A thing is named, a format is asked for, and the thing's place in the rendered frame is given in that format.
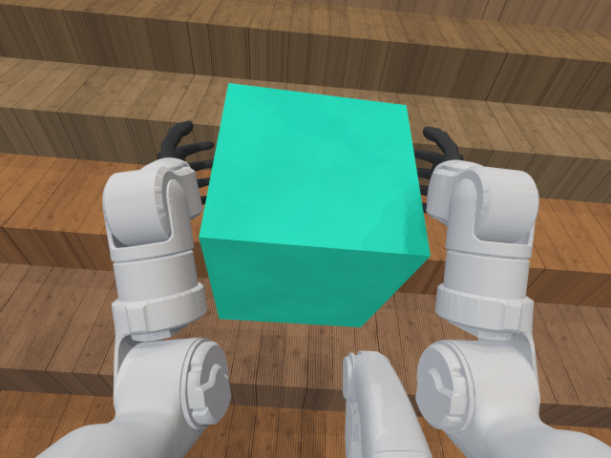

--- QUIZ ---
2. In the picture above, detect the carton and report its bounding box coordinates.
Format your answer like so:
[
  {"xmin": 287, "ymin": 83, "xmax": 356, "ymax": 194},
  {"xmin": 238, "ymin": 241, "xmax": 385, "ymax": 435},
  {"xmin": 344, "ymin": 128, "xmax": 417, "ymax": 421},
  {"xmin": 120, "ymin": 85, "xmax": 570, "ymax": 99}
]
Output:
[{"xmin": 199, "ymin": 83, "xmax": 431, "ymax": 327}]

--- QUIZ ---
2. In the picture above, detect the right robot upper arm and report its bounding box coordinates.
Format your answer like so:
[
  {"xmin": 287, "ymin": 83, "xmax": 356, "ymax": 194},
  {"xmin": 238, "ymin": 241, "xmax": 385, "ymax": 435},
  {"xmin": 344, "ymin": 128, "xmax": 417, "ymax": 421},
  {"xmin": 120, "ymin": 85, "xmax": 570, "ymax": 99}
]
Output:
[{"xmin": 415, "ymin": 340, "xmax": 611, "ymax": 458}]

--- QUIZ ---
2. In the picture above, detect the right robot shin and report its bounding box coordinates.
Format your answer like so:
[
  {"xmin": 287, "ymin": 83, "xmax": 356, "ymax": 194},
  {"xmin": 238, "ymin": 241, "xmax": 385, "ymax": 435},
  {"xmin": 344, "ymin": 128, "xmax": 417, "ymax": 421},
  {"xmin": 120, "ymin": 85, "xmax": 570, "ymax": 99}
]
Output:
[{"xmin": 346, "ymin": 359, "xmax": 389, "ymax": 458}]

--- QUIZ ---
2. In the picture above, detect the right robot hand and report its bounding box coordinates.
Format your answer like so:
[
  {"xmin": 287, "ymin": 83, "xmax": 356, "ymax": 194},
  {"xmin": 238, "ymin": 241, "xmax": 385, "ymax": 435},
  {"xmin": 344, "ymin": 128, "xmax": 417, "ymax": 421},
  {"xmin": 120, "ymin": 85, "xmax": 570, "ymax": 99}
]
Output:
[{"xmin": 413, "ymin": 127, "xmax": 463, "ymax": 213}]

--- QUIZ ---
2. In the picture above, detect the robot right forearm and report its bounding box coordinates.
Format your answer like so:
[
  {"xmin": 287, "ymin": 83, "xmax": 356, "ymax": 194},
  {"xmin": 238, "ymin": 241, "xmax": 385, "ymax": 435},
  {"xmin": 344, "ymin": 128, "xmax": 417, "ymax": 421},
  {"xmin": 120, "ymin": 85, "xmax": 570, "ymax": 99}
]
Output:
[{"xmin": 426, "ymin": 160, "xmax": 540, "ymax": 404}]

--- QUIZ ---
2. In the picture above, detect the right robot thigh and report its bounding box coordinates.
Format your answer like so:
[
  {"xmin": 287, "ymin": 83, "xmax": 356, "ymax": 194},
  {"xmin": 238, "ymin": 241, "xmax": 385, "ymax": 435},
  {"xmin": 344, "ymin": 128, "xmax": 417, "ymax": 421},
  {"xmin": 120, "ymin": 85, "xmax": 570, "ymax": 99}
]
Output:
[{"xmin": 343, "ymin": 351, "xmax": 432, "ymax": 458}]

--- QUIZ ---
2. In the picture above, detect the left robot upper arm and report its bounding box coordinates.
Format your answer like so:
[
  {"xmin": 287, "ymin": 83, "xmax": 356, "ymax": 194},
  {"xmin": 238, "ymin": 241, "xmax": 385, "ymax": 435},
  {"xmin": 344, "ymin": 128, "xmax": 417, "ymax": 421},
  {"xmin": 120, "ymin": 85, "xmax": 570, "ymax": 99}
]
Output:
[{"xmin": 35, "ymin": 338, "xmax": 231, "ymax": 458}]

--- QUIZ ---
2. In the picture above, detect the robot left forearm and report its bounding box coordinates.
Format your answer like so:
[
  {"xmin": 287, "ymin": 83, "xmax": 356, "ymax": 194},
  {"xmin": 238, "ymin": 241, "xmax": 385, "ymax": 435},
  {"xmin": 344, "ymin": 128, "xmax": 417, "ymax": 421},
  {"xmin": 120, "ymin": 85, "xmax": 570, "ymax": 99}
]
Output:
[{"xmin": 102, "ymin": 157, "xmax": 207, "ymax": 411}]

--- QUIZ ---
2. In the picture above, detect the left robot hand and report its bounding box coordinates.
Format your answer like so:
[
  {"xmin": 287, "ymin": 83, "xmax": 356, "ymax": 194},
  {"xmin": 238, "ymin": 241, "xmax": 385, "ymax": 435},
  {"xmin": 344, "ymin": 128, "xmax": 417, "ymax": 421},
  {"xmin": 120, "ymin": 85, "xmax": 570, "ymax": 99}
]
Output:
[{"xmin": 158, "ymin": 120, "xmax": 214, "ymax": 205}]

